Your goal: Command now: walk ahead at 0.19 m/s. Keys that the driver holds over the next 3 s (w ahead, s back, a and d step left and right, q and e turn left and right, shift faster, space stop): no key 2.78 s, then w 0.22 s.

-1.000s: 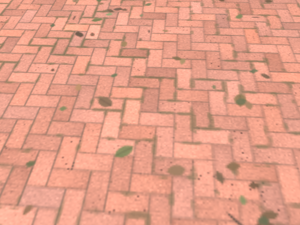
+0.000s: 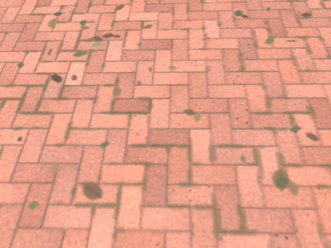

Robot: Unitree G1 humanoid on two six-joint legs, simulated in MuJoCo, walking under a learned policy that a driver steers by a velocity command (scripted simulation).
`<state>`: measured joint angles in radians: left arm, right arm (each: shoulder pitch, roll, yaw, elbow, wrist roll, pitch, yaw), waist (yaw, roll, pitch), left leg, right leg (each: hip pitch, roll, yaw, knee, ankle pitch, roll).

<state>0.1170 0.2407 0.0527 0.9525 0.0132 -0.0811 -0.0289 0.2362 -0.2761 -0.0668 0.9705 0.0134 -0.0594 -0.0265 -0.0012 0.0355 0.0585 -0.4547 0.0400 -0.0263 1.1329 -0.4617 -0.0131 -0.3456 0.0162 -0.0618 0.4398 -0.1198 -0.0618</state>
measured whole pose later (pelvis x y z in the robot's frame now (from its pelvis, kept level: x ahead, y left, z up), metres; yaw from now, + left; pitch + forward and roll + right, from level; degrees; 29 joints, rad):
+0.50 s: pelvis +0.09 +0.02 +0.00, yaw +0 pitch +0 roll +0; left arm 0.15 0.23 0.03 1.05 0.00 0.00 0.02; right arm 0.15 -0.22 -0.06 1.03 0.00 -0.01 -0.03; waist 0.01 0.00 0.03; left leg -0.25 0.04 0.00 0.49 -0.23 -0.02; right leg -0.17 0.01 -0.06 0.46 -0.28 -0.02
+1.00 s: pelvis +0.09 +0.02 +0.00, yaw +0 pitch -2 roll +0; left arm 0.20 0.21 0.02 1.11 0.01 0.00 0.03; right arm 0.14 -0.22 -0.05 1.11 0.00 0.01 -0.04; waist 0.00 0.00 0.04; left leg -0.22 0.02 0.00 0.47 -0.23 -0.02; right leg -0.15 0.00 -0.06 0.47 -0.29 -0.02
